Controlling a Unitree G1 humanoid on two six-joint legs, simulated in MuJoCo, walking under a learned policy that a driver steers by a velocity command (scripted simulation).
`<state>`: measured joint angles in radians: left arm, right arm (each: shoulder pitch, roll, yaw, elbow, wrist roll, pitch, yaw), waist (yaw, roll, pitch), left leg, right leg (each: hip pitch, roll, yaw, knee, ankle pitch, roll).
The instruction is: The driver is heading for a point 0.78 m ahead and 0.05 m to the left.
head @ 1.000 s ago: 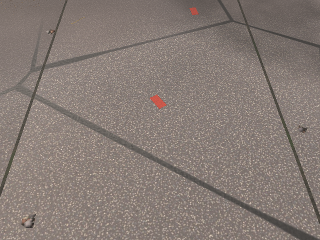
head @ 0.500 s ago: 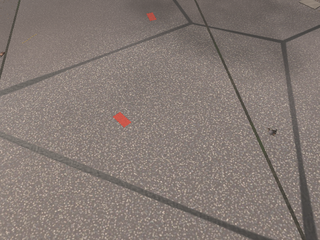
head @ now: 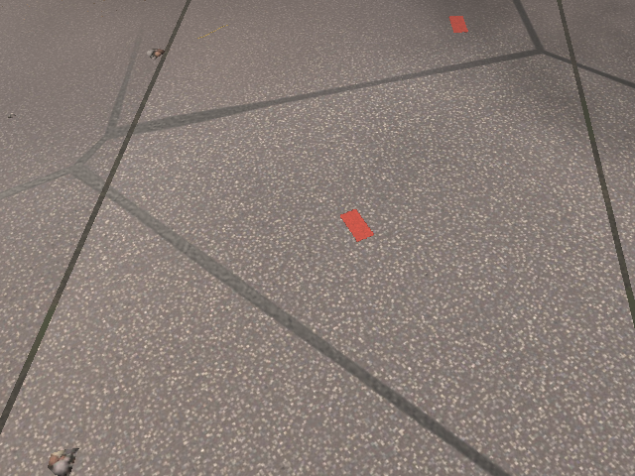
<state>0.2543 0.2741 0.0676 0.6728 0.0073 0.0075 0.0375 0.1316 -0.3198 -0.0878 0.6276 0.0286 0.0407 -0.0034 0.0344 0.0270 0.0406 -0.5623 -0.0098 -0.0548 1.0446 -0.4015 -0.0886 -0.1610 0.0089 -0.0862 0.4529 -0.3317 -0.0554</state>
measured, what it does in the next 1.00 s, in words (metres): walks ahead: left foot, then right foot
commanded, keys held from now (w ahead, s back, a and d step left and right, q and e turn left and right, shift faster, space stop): q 0.22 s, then w+q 0.20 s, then w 0.06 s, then w+e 0.52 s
